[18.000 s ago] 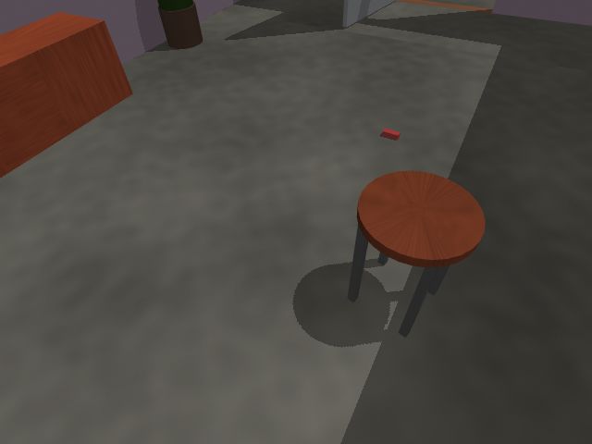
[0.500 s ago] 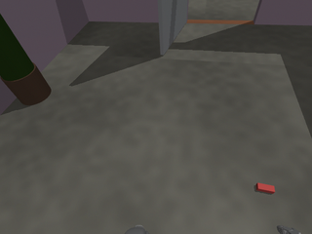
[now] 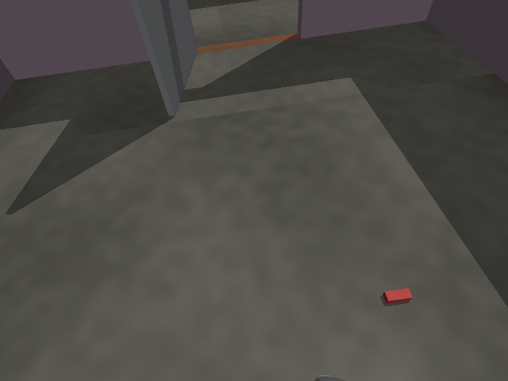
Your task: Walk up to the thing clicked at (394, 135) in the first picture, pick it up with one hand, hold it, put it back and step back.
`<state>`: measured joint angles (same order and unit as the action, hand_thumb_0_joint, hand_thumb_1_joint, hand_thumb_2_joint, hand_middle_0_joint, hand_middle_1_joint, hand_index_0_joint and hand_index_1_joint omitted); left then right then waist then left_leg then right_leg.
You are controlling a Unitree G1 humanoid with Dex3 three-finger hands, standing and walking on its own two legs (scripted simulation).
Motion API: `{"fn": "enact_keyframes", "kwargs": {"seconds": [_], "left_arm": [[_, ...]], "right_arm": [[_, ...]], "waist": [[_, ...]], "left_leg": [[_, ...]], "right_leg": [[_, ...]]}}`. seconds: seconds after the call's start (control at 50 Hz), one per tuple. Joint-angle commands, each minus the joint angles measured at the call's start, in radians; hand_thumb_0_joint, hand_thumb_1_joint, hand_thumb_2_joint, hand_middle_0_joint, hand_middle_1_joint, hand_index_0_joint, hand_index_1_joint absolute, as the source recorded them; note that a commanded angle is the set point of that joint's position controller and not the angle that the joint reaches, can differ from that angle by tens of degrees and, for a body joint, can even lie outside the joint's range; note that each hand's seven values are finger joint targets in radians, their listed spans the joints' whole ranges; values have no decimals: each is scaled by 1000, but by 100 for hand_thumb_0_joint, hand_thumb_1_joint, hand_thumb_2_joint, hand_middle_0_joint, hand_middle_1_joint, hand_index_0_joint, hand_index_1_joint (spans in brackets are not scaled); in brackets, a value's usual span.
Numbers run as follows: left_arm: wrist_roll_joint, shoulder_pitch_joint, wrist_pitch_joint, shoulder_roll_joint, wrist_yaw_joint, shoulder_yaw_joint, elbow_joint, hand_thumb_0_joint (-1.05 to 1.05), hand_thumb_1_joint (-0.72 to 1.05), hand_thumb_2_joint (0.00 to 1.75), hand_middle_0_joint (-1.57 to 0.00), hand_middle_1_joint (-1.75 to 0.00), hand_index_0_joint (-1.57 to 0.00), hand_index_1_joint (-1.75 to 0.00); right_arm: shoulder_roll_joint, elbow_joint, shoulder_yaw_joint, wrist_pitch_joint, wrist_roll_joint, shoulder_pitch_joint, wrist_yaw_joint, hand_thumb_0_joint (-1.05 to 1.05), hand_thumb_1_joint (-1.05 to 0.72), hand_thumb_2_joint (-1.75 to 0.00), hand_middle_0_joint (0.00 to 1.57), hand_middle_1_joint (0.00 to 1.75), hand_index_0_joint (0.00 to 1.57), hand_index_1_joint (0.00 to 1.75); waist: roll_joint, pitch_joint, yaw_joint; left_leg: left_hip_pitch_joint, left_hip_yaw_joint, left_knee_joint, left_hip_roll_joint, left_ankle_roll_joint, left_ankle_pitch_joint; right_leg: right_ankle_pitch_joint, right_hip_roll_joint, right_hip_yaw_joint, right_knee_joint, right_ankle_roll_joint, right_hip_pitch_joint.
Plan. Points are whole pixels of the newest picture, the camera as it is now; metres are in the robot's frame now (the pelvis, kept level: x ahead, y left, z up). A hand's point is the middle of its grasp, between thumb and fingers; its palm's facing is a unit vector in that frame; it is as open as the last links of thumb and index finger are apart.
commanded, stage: walk up
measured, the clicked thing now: (397, 296) +0.51 -0.51 -0.75
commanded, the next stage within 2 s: stand in 1.22 s
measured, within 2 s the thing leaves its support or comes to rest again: neither
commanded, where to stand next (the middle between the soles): +0.13 +0.02 m, yaw -12 degrees
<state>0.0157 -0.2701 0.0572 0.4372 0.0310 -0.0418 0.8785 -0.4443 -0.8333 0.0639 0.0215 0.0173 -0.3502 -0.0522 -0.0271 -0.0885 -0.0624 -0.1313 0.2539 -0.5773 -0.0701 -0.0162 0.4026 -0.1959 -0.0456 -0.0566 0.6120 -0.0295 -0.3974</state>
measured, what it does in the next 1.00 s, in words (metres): steps on the spot: right foot, then left foot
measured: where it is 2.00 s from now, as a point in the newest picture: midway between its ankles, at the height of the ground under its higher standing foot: outside the picture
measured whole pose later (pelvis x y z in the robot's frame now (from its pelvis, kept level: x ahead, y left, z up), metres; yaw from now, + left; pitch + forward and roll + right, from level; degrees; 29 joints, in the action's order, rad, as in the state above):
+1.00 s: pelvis +0.06 +0.04 +0.01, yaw -15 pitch -2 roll +0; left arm 0.01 -0.13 0.01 0.36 0.01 0.00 1.06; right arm -0.37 -1.07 -0.01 0.03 0.00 -0.13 -0.02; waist -0.02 -0.06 0.00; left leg -0.27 0.06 -0.54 -0.07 0.03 0.23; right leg -0.31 0.00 0.05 0.57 0.01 -0.22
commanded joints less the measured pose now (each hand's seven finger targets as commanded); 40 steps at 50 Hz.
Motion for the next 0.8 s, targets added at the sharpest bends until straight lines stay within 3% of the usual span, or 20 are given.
{"fn": "enact_keyframes", "kwargs": {"seconds": [0.0,0.02,0.04,0.14,0.22,0.28,0.3,0.32,0.34,0.42,0.5,0.56,0.58,0.6,0.62,0.64,0.68,0.72,0.76,0.78], "left_arm": [[2,-224,43,296,-43,-103,-40,0,90,90,-20,-30,-20,-30],[-13,-213,37,339,-50,-104,-51,0,90,90,-20,-30,-20,-30],[-30,-167,30,318,-54,-99,-71,0,90,90,-20,-30,-20,-30],[-10,1,13,224,-56,-56,-111,0,90,90,-20,-30,-20,-30],[-6,58,-10,218,-53,-52,-125,0,90,90,-20,-30,-20,-30],[-13,124,-43,203,-49,-44,-138,0,90,90,-20,-30,-20,-30],[-21,115,-52,165,-49,-33,-136,0,90,90,-20,-30,-20,-30],[-26,82,-60,121,-53,-23,-133,0,90,90,-20,-30,-20,-30],[-16,89,-69,185,-67,-42,-102,0,90,90,-20,-30,-20,-30],[-18,46,-67,189,-47,-59,-42,0,90,90,-20,-30,-20,-30],[-8,65,-56,150,-29,-55,-33,0,90,90,-20,-30,-20,-30],[-1,-9,-43,130,-35,-55,24,0,90,90,-20,-30,-20,-30],[9,-21,-34,158,-43,-65,37,0,90,90,-20,-30,-20,-30],[24,-3,-24,216,-48,-78,26,0,90,90,-20,-30,-20,-30],[15,73,-25,284,-47,-78,3,0,90,90,-20,-30,-20,-30],[13,125,-24,283,-41,-73,-11,0,90,90,-20,-30,-20,-30],[-2,176,-22,208,-43,-43,-1,0,90,90,-20,-30,-20,-30],[-14,186,-26,161,-39,-31,12,0,90,90,-20,-30,-20,-30],[-15,94,-34,164,-36,-30,58,0,90,90,-20,-30,-20,-30],[-10,79,-32,155,-35,-24,78,0,90,90,-20,-30,-20,-30]], "right_arm": [[-97,134,9,27,-17,27,22,0,-90,-90,20,30,20,30],[-150,127,21,13,-21,43,30,0,-90,-90,20,30,20,30],[-191,105,36,-3,-7,56,44,0,-90,-90,20,30,20,30],[-159,12,30,-6,-7,-30,41,0,-90,-90,20,30,20,30],[-143,-17,30,4,-18,5,55,0,-90,-90,20,30,20,30],[-157,-46,41,18,-13,-15,66,0,-90,-90,20,30,20,30],[-195,-45,50,25,2,-12,72,0,-90,-90,20,30,20,30],[-280,-24,63,32,6,38,71,0,-90,-90,20,30,20,30],[-333,-9,75,30,-7,90,67,0,-90,-90,20,30,20,30],[-267,-5,61,34,4,159,79,0,-90,-90,20,30,20,30],[-264,-8,58,26,14,127,73,0,-90,-90,20,30,20,30],[-235,4,39,9,6,186,67,0,-90,-90,20,30,20,30],[-188,6,21,6,0,186,65,0,-90,-90,20,30,20,30],[-133,15,3,4,-10,167,64,0,-90,-90,20,30,20,30],[-121,16,5,0,-20,217,72,0,-90,-90,20,30,20,30],[-167,-13,22,2,-12,213,79,0,-90,-90,20,30,20,30],[-154,-59,11,19,-25,179,68,0,-90,-90,20,30,20,30],[-183,-97,17,33,-14,138,69,0,-90,-90,20,30,20,30],[-230,-87,12,34,-13,219,60,0,-90,-90,20,30,20,30],[-214,-89,3,30,-11,262,56,0,-90,-90,20,30,20,30]], "waist": [[294,208,144],[281,191,151],[156,130,131],[188,84,44],[244,117,54],[176,128,11],[63,106,9],[-133,95,29],[-192,77,22],[-171,54,68],[-216,142,37],[-168,154,88],[-96,157,103],[71,145,88],[187,115,74],[164,80,60],[77,87,20],[42,146,11],[-15,138,80],[0,107,96]], "left_leg": [[-346,-93,-453,-25,-26,-148],[-501,-189,-563,60,3,170],[-495,-276,-619,-9,10,227],[-304,-232,-402,-19,15,37],[-183,-188,-239,19,25,-74],[-39,-180,-64,56,0,-205],[-53,-312,48,-28,-27,-172],[-103,-648,208,-275,-122,-112],[-218,-782,270,-416,-249,-91],[-176,-493,140,-260,-189,-263],[-59,-427,66,-241,-187,-339],[-167,-332,-37,-188,-133,-314],[-238,-306,-105,-169,-92,-292],[-353,-258,-238,-101,-33,-228],[-358,-212,-244,2,-1,100],[-240,-257,-292,-28,1,144],[-166,-240,-92,-9,-9,-18],[-18,-350,63,-93,-50,-264],[-134,-487,131,-201,-125,-97],[-172,-448,129,-174,-103,-58]], "right_leg": [[89,-187,402,-188,-134,518],[150,-351,706,-245,-286,528],[140,-372,678,-232,-306,411],[255,-129,262,-175,-182,124],[374,-127,237,-76,-179,35],[165,-84,245,50,-116,-84],[53,-27,224,141,-67,-133],[-158,111,167,323,-5,-183],[-414,104,188,471,4,-122],[-330,54,163,491,5,-126],[-342,49,61,246,18,-47],[-157,82,1,-67,4,165],[-101,58,64,-121,-7,246],[-82,-76,330,-188,-60,289],[-88,-232,539,-218,-185,149],[-70,-263,536,-195,-222,25],[70,-137,319,-96,-137,59],[79,-45,185,1,-34,4],[-175,14,130,14,-10,99],[-191,2,153,-55,-21,126]]}}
